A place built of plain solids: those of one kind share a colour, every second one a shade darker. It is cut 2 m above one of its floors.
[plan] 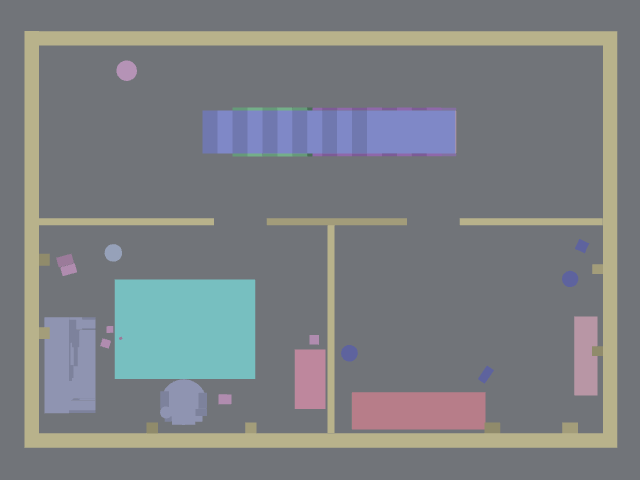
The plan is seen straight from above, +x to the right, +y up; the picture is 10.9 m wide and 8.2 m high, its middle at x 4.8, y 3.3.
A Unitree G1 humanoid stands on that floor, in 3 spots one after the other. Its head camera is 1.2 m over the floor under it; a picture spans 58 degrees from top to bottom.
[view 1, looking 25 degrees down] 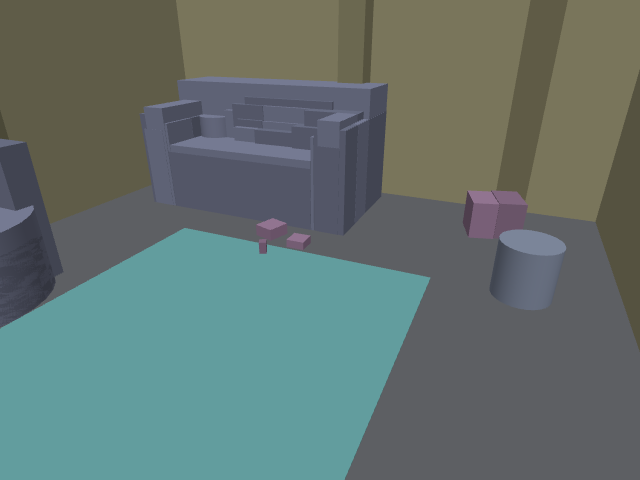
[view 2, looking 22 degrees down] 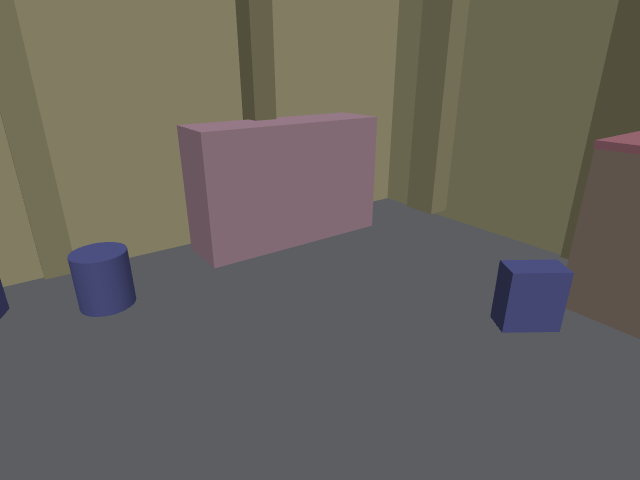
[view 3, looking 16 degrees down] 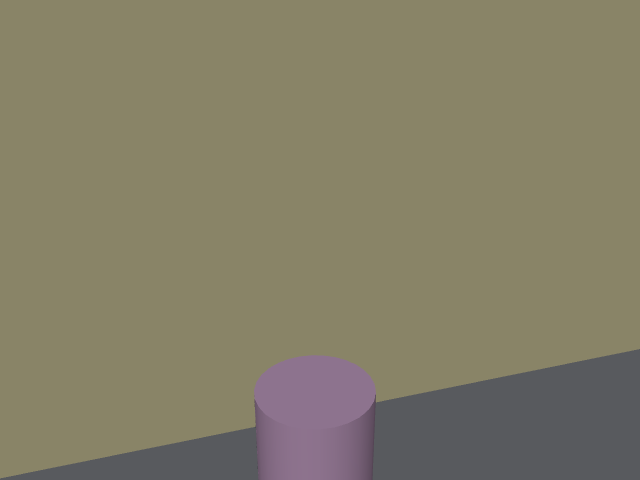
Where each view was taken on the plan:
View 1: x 3.44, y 2.91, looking -156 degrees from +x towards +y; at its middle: ground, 2.84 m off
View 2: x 6.74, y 2.91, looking -36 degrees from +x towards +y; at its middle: ground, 3.20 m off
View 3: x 1.19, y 5.15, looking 73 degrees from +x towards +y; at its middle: wall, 1.61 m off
